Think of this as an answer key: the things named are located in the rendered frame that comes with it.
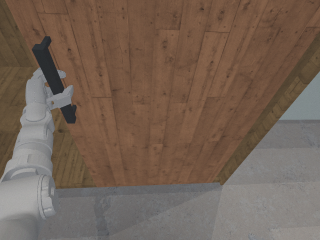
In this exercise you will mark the robot left forearm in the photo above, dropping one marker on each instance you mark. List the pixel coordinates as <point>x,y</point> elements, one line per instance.
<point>34,144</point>

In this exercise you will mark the robot left upper arm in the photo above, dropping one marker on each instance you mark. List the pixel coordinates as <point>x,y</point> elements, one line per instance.
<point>25,205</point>

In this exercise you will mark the robot left hand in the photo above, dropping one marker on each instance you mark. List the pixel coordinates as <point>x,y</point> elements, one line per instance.
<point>36,91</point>

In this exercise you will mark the handle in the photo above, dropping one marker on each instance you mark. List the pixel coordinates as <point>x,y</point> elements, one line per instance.
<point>46,63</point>

